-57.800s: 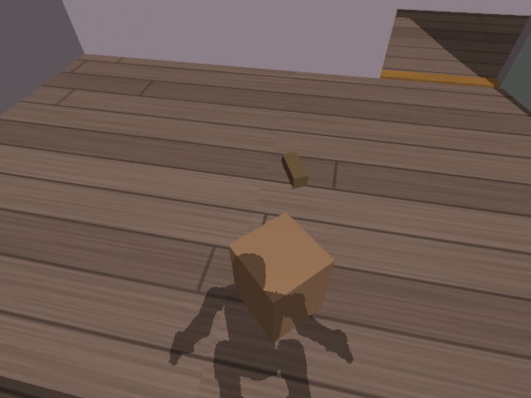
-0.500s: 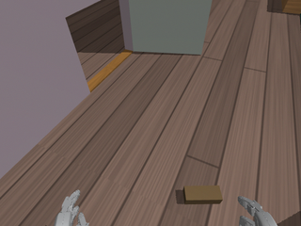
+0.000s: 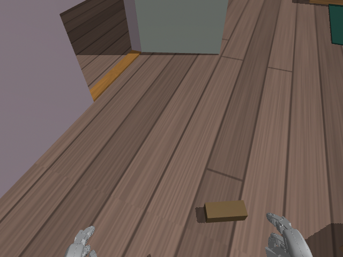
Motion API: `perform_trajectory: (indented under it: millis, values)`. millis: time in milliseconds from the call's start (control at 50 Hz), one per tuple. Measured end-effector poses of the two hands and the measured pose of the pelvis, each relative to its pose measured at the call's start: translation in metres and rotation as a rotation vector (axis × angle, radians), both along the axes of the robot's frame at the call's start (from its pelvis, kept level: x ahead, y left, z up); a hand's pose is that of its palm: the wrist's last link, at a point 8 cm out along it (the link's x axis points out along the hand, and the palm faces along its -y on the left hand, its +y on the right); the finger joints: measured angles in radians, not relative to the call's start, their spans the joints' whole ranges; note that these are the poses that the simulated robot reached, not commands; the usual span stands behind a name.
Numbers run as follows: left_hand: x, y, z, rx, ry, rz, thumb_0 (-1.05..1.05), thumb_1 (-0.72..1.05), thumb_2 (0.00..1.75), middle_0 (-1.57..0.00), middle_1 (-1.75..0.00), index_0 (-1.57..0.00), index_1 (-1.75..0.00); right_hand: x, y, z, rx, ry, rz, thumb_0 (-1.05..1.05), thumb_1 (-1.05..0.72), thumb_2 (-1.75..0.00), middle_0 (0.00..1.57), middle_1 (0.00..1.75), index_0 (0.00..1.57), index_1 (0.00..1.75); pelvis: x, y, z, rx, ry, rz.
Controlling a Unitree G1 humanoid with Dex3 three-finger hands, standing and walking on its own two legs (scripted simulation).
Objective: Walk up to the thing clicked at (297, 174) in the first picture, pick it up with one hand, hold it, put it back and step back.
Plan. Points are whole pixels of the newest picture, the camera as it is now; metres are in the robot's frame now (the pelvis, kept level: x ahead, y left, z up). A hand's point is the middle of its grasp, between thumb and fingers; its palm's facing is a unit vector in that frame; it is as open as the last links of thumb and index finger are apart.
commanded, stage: stand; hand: right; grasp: from above
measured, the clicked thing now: (224, 211) +0.48 -0.26 -0.69
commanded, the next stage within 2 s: none
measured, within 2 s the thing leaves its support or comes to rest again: neither
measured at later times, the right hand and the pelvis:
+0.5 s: hand out of the picture +0.06 -0.24 -0.12, palm faces +0.05 +0.95 -0.32, open 7.4 cm; pelvis +0.01 -0.01 +0.04, yaw -1 degrees
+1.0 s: hand out of the picture +0.03 -0.25 -0.10, palm faces +0.04 +0.94 -0.35, open 7.4 cm; pelvis +0.00 +0.00 +0.06, yaw -1 degrees
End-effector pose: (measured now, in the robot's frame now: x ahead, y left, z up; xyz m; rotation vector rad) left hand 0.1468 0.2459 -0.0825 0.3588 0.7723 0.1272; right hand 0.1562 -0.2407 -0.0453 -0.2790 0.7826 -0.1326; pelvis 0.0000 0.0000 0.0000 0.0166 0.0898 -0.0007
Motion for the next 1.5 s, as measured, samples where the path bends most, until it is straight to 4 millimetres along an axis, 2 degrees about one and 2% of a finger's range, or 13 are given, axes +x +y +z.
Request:
perform_trajectory:
  millis: [80,240,380,540,720,1020,1220,1500]
  values:
    - [-0.017,0.013,-0.006,-0.017,0.152,0.001,0.02,0.90,0.90,-0.21,-0.30,-0.20,-0.30,-0.013,-0.018,-0.015,-0.038,0.071,-0.016,0.01,-0.90,-0.89,0.21,0.29,0.20,0.30,-0.003,0.001,0.009,-0.020,-0.043,0.002]
    - [-0.050,0.032,-0.003,-0.017,0.289,0.097,0.01,0.90,0.90,-0.21,-0.30,-0.20,-0.30,-0.062,-0.042,-0.032,-0.054,0.260,-0.101,0.01,-0.90,-0.89,0.21,0.29,0.20,0.30,0.003,-0.003,0.024,-0.016,-0.083,0.001]
    - [-0.067,0.028,0.001,-0.024,0.367,0.135,0.01,0.91,0.90,-0.20,-0.30,-0.20,-0.30,-0.094,-0.045,-0.037,-0.029,0.375,-0.153,0.01,-0.90,-0.89,0.21,0.29,0.20,0.30,0.007,-0.006,0.036,-0.011,-0.112,-0.006]
    - [-0.072,0.018,0.005,-0.044,0.395,0.145,0.01,0.90,0.90,-0.20,-0.30,-0.20,-0.30,-0.113,-0.044,-0.034,-0.011,0.437,-0.177,0.01,-0.90,-0.89,0.21,0.30,0.20,0.30,0.005,-0.009,0.047,-0.010,-0.143,-0.009]
    - [-0.075,0.019,0.009,-0.053,0.402,0.147,0.01,0.90,0.90,-0.21,-0.30,-0.20,-0.30,-0.121,-0.050,-0.026,-0.024,0.455,-0.188,0.01,-0.90,-0.89,0.21,0.30,0.20,0.30,0.000,-0.009,0.054,-0.015,-0.161,-0.012]
    - [-0.089,0.036,0.010,-0.043,0.448,0.161,0.01,0.91,0.90,-0.20,-0.30,-0.20,-0.30,-0.129,-0.051,-0.020,-0.042,0.488,-0.196,0.00,-0.90,-0.89,0.21,0.30,0.20,0.30,-0.003,-0.001,0.057,-0.016,-0.161,-0.015]
    - [-0.089,0.043,0.011,-0.036,0.465,0.164,0.01,0.91,0.90,-0.20,-0.30,-0.20,-0.30,-0.119,-0.043,-0.021,-0.031,0.487,-0.182,0.00,-0.90,-0.89,0.21,0.30,0.20,0.30,0.000,0.004,0.058,-0.014,-0.153,-0.013]
    - [-0.076,0.046,0.013,-0.029,0.449,0.157,0.01,0.91,0.90,-0.20,-0.30,-0.20,-0.30,-0.096,-0.043,-0.018,-0.031,0.457,-0.168,0.00,-0.90,-0.89,0.21,0.30,0.20,0.30,0.007,0.005,0.059,-0.014,-0.144,-0.010]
